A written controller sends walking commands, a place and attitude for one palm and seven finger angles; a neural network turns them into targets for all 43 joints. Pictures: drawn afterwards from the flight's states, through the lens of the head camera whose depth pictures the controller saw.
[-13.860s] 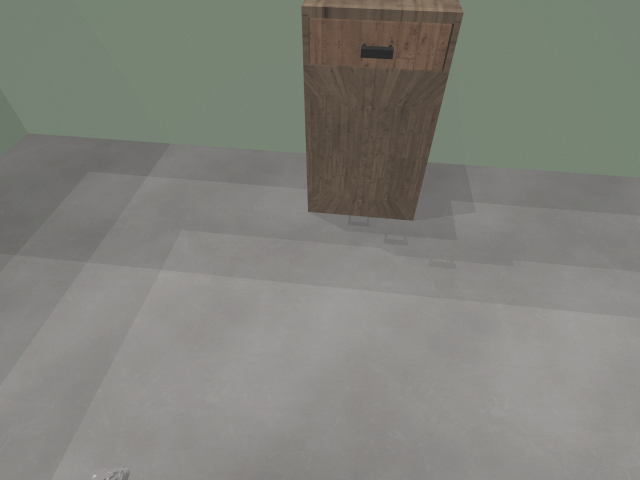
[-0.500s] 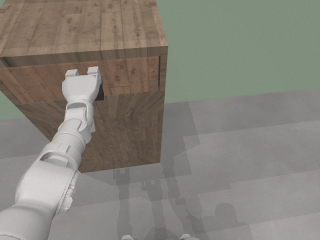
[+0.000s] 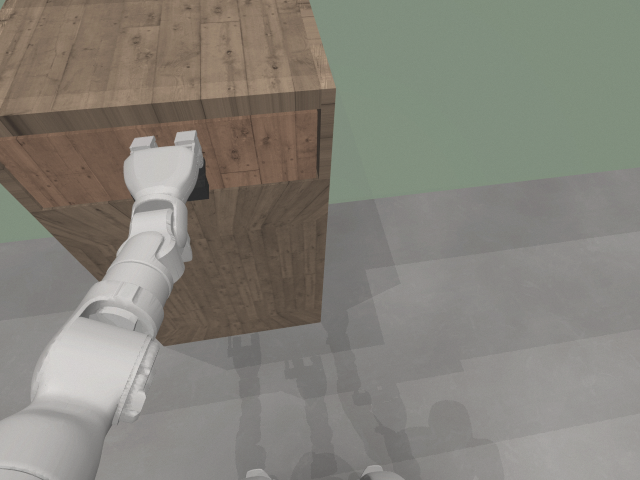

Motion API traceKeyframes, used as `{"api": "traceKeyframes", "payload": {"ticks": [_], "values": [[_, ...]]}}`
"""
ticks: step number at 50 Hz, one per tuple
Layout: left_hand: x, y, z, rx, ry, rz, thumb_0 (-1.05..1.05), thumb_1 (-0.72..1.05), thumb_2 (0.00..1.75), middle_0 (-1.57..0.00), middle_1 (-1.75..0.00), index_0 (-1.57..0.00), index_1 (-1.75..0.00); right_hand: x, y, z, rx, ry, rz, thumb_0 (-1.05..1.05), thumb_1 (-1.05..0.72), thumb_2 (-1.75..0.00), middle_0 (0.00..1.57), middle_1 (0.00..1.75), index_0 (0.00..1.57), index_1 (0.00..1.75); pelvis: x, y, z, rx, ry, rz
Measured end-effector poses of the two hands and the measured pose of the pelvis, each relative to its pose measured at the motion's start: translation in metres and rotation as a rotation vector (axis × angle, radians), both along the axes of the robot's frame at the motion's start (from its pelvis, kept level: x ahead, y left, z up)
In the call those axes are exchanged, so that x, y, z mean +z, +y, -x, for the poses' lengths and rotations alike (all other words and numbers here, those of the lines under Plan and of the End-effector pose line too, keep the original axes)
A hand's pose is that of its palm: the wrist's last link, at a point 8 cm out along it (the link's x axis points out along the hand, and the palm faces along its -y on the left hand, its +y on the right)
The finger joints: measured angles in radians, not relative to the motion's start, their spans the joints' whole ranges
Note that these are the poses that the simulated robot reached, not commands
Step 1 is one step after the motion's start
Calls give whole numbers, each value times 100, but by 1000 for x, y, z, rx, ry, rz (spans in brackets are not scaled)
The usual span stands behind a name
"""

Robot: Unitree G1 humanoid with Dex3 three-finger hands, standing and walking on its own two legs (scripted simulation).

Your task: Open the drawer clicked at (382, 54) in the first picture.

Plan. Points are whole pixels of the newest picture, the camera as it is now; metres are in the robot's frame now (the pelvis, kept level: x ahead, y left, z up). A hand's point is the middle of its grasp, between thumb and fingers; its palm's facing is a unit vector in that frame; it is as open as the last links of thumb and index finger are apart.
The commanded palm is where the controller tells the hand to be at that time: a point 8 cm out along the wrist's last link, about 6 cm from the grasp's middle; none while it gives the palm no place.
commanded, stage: lift the fingers back up to retry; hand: left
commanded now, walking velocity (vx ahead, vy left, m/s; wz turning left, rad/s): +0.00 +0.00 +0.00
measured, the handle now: (172, 178) +0.54 +0.19 +0.03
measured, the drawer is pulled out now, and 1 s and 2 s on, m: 0.00 0.00 0.00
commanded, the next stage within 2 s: re-aim the fingers above the handle in 0.56 s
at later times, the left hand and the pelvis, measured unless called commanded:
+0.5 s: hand (159, 176) +0.48 +0.18 +0.09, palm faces -0.02 -0.04 -1.00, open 13.9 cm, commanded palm +0.46 +0.18 +0.15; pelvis +0.04 -0.01 +0.02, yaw +1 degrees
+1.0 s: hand (168, 183) +0.47 +0.16 +0.09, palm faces -0.02 -0.03 -1.00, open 13.9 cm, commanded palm +0.45 +0.17 +0.15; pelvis +0.03 -0.03 +0.02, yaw +2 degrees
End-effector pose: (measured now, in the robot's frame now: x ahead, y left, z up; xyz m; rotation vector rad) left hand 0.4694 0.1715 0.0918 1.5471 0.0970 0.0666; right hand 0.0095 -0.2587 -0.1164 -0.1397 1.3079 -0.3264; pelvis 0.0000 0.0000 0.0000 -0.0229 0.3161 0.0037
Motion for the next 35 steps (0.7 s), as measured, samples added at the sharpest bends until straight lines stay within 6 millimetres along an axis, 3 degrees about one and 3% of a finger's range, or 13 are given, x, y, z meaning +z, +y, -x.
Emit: {"api": "traceKeyframes", "payload": {"ticks": [11,22,29,35], "values": [[23,2,0,-14,-39,18,0,-49,30,-32,-120,-32,-122,4,1,-27,15,-17,-32,1,-91,-90,20,30,20,30,11,0,-19,0,-40,-6],[54,5,5,20,-17,9,0,-49,30,-32,-120,-31,-120,11,-5,-89,67,-115,-58,1,-91,-90,20,30,20,30,22,-9,-35,10,-100,-19],[53,4,14,-5,18,24,0,-49,30,-32,-120,-31,-120,20,-13,-124,113,-187,-42,1,-91,-90,20,30,20,30,24,-17,-37,16,-119,-28],[51,6,24,-23,-14,18,0,-49,30,-32,-120,-31,-120,21,-19,-135,134,-205,-38,1,-91,-90,20,30,20,30,23,-22,-37,24,-123,-31]]}}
